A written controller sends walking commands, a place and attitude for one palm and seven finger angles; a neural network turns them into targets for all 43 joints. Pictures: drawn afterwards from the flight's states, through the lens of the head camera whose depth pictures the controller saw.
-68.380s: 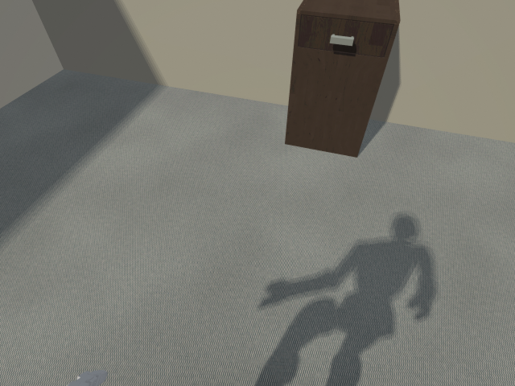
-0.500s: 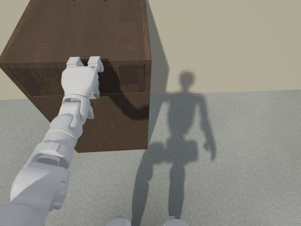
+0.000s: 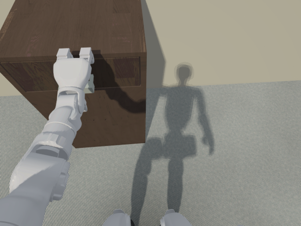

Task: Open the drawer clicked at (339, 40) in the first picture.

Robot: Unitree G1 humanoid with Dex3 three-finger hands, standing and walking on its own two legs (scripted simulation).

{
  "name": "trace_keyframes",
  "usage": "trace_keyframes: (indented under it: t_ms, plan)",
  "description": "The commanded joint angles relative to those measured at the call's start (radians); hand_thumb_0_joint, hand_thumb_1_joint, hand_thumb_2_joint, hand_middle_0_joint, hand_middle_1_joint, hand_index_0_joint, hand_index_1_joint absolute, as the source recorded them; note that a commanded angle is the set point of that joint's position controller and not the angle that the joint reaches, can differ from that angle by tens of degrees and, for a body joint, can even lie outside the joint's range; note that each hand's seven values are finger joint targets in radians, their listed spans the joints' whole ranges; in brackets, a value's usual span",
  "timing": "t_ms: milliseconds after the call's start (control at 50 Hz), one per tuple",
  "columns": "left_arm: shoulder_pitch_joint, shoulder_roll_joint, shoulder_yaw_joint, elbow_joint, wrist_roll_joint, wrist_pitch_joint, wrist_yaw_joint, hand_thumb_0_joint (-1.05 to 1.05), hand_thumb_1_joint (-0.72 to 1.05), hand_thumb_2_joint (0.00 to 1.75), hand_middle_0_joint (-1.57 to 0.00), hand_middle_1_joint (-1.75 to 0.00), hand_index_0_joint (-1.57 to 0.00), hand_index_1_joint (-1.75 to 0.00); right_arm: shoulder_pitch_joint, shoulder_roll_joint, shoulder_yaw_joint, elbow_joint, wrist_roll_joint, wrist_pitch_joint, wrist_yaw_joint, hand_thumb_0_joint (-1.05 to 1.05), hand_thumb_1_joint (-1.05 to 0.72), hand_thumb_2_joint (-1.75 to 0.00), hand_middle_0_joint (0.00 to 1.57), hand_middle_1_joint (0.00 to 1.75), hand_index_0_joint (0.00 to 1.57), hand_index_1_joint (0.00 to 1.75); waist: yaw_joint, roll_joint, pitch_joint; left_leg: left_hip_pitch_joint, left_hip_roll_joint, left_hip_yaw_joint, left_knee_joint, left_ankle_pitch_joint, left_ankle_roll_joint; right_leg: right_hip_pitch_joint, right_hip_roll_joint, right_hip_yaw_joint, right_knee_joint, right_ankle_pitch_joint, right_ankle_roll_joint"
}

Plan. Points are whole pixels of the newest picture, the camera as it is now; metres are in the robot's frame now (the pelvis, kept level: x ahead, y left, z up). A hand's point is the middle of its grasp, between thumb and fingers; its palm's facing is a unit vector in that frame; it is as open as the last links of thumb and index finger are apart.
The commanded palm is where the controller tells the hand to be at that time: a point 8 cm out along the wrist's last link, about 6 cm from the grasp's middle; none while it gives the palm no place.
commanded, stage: re-aim the fingers above the handle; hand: left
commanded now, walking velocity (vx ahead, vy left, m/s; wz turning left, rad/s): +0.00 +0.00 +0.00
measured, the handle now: (77, 82) +0.56 +0.20 -0.02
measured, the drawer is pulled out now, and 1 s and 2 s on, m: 0.00 0.00 0.00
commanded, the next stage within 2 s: lower the fingers behind the handle in 0.08 s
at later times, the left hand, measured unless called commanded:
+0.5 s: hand (83, 91) +0.50 +0.16 +0.01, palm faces +0.10 +0.00 -1.00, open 13.8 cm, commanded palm +0.46 +0.18 +0.07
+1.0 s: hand (82, 99) +0.48 +0.17 -0.01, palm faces +0.08 +0.00 -1.00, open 13.8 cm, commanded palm +0.46 +0.18 +0.03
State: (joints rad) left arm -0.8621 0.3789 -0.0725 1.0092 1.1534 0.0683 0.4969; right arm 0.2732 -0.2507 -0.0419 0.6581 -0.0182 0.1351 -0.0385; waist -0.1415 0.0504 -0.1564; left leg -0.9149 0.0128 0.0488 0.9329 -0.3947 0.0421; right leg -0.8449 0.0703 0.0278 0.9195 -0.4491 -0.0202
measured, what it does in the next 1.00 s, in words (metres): stands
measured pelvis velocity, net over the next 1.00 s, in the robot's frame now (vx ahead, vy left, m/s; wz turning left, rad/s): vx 0.00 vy -0.01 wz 0.01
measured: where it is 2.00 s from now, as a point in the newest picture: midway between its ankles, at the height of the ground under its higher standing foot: outside the picture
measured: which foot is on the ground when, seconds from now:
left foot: down 0.00-1.00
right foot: down 0.00-1.00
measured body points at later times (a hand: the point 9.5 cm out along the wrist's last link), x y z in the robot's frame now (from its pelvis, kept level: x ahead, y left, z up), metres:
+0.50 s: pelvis +0.00 -0.01 -0.01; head +0.12 -0.01 +0.43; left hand +0.49 +0.16 +0.06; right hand +0.05 -0.28 -0.13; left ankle +0.02 +0.09 -0.68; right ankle -0.02 -0.11 -0.68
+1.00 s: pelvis +0.00 -0.01 -0.02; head +0.11 -0.01 +0.42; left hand +0.47 +0.17 +0.04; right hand +0.03 -0.29 -0.14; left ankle +0.02 +0.09 -0.68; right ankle -0.01 -0.11 -0.68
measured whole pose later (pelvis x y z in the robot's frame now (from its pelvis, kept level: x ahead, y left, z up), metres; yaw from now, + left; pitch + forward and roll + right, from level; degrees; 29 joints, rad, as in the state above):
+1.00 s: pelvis +0.00 -0.01 -0.02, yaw +1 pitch +25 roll -2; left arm -0.80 0.38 -0.05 1.05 1.18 0.00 0.53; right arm 0.32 -0.25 -0.07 0.70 -0.03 0.11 -0.01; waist -0.13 0.05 -0.20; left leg -1.04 0.02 0.02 1.04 -0.43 0.03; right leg -0.96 0.08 -0.01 1.02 -0.49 -0.04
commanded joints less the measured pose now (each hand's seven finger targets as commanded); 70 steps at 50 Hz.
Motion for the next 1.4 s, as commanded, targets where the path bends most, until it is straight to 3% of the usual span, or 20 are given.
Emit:
trace_keyframes:
  t_ms: [0,60,100,160,200,240,300,400,500,540,600,640,700,800,900,960,1020,1080,1180,1380]
  plan:
    - [-0.381,0.389,0.116,-0.043,-0.027,0.231,0.014,0.00,-0.50,0.30,-0.30,-1.20,-0.30,-1.20,0.114,-0.145,-0.035,-0.064,0.015,0.018,0.000,0.00,-0.90,-0.90,0.20,0.30,0.20,0.30,0.072,-0.051,-0.596,0.351,-0.033,0.001,-0.106,0.398,-0.008,0.370,0.008,-0.024,-0.154,0.467,0.000]
    - [-0.494,0.248,-0.008,-0.171,-0.145,0.200,-0.171,0.00,-0.50,0.30,-0.30,-1.20,-0.30,-1.20,0.153,-0.156,-0.060,-0.061,0.034,0.009,-0.020,0.00,-0.90,-0.90,0.20,0.30,0.20,0.30,-0.024,-0.106,-0.640,0.462,-0.024,-0.008,-0.134,0.414,0.015,0.450,-0.004,-0.001,-0.224,0.577,0.027]
    - [-0.547,0.019,-0.189,-0.377,-0.213,0.089,-0.288,0.00,-0.50,0.30,-0.30,-1.20,-0.30,-1.20,0.149,-0.144,-0.074,-0.057,0.034,-0.023,-0.035,0.00,-0.90,-0.90,0.20,0.30,0.20,0.30,-0.082,-0.058,-0.622,0.617,-0.018,-0.034,-0.139,0.478,0.025,0.372,-0.003,-0.006,-0.256,0.580,0.025]
    - [-0.477,-0.117,-0.303,-0.378,-0.214,-0.027,-0.337,0.00,-0.50,0.30,-0.30,-1.20,-0.30,-1.20,0.155,-0.134,-0.063,0.014,0.031,-0.075,-0.042,0.00,-0.90,-0.90,0.20,0.30,0.20,0.30,-0.093,0.040,-0.400,0.698,-0.004,-0.084,-0.146,0.491,0.020,0.129,0.007,-0.043,-0.266,0.399,0.019]
    - [-0.456,-0.049,-0.249,-0.313,-0.182,-0.092,-0.335,0.00,-0.50,0.30,-0.30,-1.20,-0.30,-1.20,0.175,-0.139,-0.061,0.051,0.023,-0.072,-0.042,0.00,-0.90,-0.90,0.20,0.30,0.20,0.30,-0.086,0.037,-0.234,0.638,-0.005,-0.102,-0.161,0.411,0.008,0.050,0.009,-0.057,-0.267,0.310,-0.001]
    - [-0.416,0.085,-0.111,-0.263,-0.135,-0.175,-0.295,0.00,-0.50,0.30,-0.30,-1.20,-0.30,-1.20,0.185,-0.140,-0.064,0.057,0.008,-0.067,-0.043,0.00,-0.90,-0.90,0.20,0.30,0.20,0.30,-0.053,0.016,-0.191,0.516,-0.015,-0.095,-0.130,0.320,0.005,0.017,0.003,-0.050,-0.229,0.258,-0.016]
    - [-0.317,0.283,0.104,-0.174,-0.069,-0.197,-0.164,0.00,-0.50,0.30,-0.30,-1.20,-0.30,-1.20,0.170,-0.130,-0.050,0.026,0.004,-0.050,-0.024,0.00,-0.90,-0.90,0.20,0.30,0.20,0.30,0.051,0.058,-0.247,0.354,-0.027,-0.082,-0.096,0.307,-0.004,0.041,0.001,-0.046,-0.148,0.248,-0.038]
    - [-0.266,0.298,0.155,-0.101,0.008,0.004,0.077,0.00,-0.50,0.30,-0.30,-1.20,-0.30,-1.20,0.124,-0.123,-0.047,-0.043,-0.025,-0.033,0.017,0.00,-0.90,-0.90,0.20,0.30,0.20,0.30,0.097,0.024,-0.473,0.280,-0.034,-0.034,-0.028,0.416,-0.015,0.129,0.012,-0.053,-0.051,0.365,-0.031]
    - [-0.454,0.274,0.087,-0.172,-0.015,0.178,0.043,0.00,-0.50,0.30,-0.30,-1.20,-0.30,-1.20,0.160,-0.136,-0.067,-0.049,-0.004,-0.011,0.024,0.00,-0.90,-0.90,0.20,0.30,0.20,0.30,0.021,-0.004,-0.687,0.408,-0.026,-0.017,-0.029,0.486,-0.004,0.300,0.012,-0.028,-0.103,0.554,0.001]
    - [-0.485,0.208,0.026,-0.241,-0.080,0.163,-0.047,0.00,-0.50,0.30,-0.30,-1.20,-0.30,-1.20,0.177,-0.141,-0.079,-0.037,0.008,-0.012,0.012,0.00,-0.90,-0.90,0.20,0.30,0.20,0.30,-0.015,-0.030,-0.715,0.500,-0.020,-0.026,-0.050,0.511,0.004,0.338,0.011,-0.017,-0.144,0.603,0.012]
    - [-0.495,0.062,-0.116,-0.331,-0.156,0.058,-0.190,0.00,-0.50,0.30,-0.30,-1.20,-0.30,-1.20,0.178,-0.134,-0.082,-0.013,0.010,-0.037,-0.018,0.00,-0.90,-0.90,0.20,0.30,0.20,0.30,-0.072,-0.036,-0.611,0.554,-0.021,-0.041,-0.066,0.502,0.019,0.289,0.004,-0.008,-0.192,0.588,0.020]
    - [-0.356,0.061,-0.120,-0.168,-0.120,-0.004,-0.239,0.00,-0.50,0.30,-0.30,-1.20,-0.30,-1.20,0.179,-0.138,-0.069,0.031,0.005,-0.037,-0.032,0.00,-0.90,-0.90,0.20,0.30,0.20,0.30,-0.076,-0.062,-0.359,0.446,-0.021,-0.051,-0.067,0.387,0.021,0.164,0.006,-0.019,-0.200,0.466,0.014]
    - [-0.293,0.124,-0.069,-0.095,-0.074,-0.099,-0.240,0.00,-0.50,0.30,-0.30,-1.20,-0.30,-1.20,0.181,-0.136,-0.057,0.042,0.003,-0.032,-0.030,0.00,-0.90,-0.90,0.20,0.30,0.20,0.30,-0.044,-0.040,-0.208,0.316,-0.026,-0.059,-0.064,0.274,0.015,0.078,0.001,-0.018,-0.184,0.337,-0.009]
    - [-0.187,0.245,0.098,-0.098,-0.043,-0.158,-0.119,0.00,-0.50,0.30,-0.30,-1.20,-0.30,-1.20,0.183,-0.119,-0.057,-0.005,-0.007,-0.037,-0.002,0.00,-0.90,-0.90,0.20,0.30,0.20,0.30,0.053,0.033,-0.341,0.252,-0.027,-0.048,-0.009,0.337,0.004,0.076,0.008,-0.022,-0.081,0.362,-0.027]
    - [-0.327,0.291,0.138,-0.142,0.012,-0.072,0.055,0.00,-0.50,0.30,-0.30,-1.20,-0.30,-1.20,0.178,-0.128,-0.069,-0.011,-0.024,-0.047,0.017,0.00,-0.90,-0.90,0.20,0.30,0.20,0.30,0.034,0.035,-0.510,0.237,-0.026,-0.042,0.049,0.391,0.001,0.078,0.012,-0.023,-0.018,0.416,-0.017]
    - [-0.364,0.254,0.087,-0.047,0.019,0.051,0.090,0.00,-0.50,0.30,-0.30,-1.20,-0.30,-1.20,0.190,-0.139,-0.069,0.002,-0.018,-0.043,0.028,0.00,-0.90,-0.90,0.20,0.30,0.20,0.30,0.001,-0.004,-0.483,0.231,-0.026,-0.034,0.033,0.337,0.001,0.069,0.016,-0.029,-0.051,0.368,-0.004]
    - [-0.451,0.249,0.052,-0.030,-0.018,0.118,0.048,0.00,-0.50,0.30,-0.30,-1.20,-0.30,-1.20,0.202,-0.144,-0.066,0.008,-0.006,-0.039,0.027,0.00,-0.90,-0.90,0.20,0.30,0.20,0.30,-0.026,0.005,-0.540,0.284,-0.027,-0.034,0.015,0.312,0.005,0.110,0.015,-0.023,-0.081,0.362,0.004]
    - [-0.424,0.246,0.026,0.049,-0.054,0.150,-0.035,0.00,-0.50,0.30,-0.30,-1.20,-0.30,-1.20,0.207,-0.147,-0.053,0.015,0.007,-0.032,0.014,0.00,-0.90,-0.90,0.20,0.30,0.20,0.30,-0.041,-0.043,-0.476,0.246,-0.029,-0.033,-0.006,0.265,0.012,0.145,0.011,-0.017,-0.111,0.354,0.011]
    - [-0.336,0.239,-0.002,0.125,-0.056,0.068,-0.159,0.00,-0.50,0.30,-0.30,-1.20,-0.30,-1.20,0.203,-0.151,-0.031,0.005,0.005,-0.042,-0.008,0.00,-0.90,-0.90,0.20,0.30,0.20,0.30,-0.052,-0.065,-0.313,0.137,-0.028,-0.040,0.005,0.167,0.020,0.071,0.005,-0.014,-0.109,0.263,0.009]
    - [-0.255,0.171,-0.027,0.059,-0.051,-0.090,-0.168,0.00,-0.50,0.30,-0.30,-1.20,-0.30,-1.20,0.236,-0.143,-0.046,-0.021,0.003,-0.071,0.003,0.00,-0.90,-0.90,0.20,0.30,0.20,0.30,-0.036,-0.036,-0.304,0.072,-0.018,-0.052,0.082,0.132,0.016,-0.098,0.009,-0.026,-0.027,0.172,-0.009]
